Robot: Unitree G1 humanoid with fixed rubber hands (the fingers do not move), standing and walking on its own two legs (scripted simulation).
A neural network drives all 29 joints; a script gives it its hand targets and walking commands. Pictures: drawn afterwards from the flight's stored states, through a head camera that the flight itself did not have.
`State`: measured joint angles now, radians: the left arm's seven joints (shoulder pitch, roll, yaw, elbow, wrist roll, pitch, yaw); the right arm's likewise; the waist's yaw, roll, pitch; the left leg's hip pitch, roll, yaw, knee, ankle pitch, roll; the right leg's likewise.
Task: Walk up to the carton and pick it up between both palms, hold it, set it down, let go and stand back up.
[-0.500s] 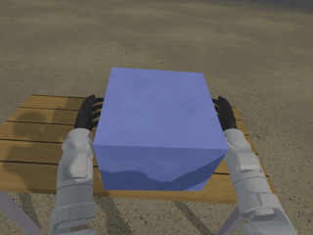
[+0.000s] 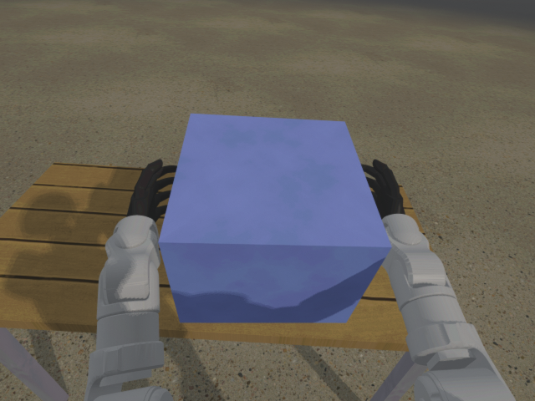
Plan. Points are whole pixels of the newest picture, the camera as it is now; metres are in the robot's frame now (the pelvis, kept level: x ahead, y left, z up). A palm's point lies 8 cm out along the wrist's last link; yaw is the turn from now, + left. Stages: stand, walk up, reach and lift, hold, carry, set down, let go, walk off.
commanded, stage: reach and lift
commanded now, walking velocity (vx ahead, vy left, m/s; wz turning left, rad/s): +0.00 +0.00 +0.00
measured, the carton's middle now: (267, 216) +0.39 +0.00 +0.12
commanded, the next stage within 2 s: hold in 0.10 s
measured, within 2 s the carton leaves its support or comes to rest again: neither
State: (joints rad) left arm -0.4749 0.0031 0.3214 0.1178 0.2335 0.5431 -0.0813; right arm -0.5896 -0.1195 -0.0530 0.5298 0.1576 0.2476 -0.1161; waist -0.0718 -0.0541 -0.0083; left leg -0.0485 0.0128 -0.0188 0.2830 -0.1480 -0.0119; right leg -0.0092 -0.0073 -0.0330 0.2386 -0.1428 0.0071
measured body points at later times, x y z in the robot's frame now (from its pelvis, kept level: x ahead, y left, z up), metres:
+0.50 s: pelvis -0.01 +0.00 +0.00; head -0.05 +0.03 +0.45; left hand +0.35 +0.19 +0.18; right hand +0.37 -0.17 +0.19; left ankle +0.01 +0.12 -0.75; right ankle +0.00 -0.12 -0.75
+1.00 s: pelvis +0.00 +0.00 +0.00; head -0.05 +0.02 +0.45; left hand +0.35 +0.19 +0.18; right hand +0.37 -0.17 +0.19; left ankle +0.01 +0.12 -0.75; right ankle +0.00 -0.12 -0.75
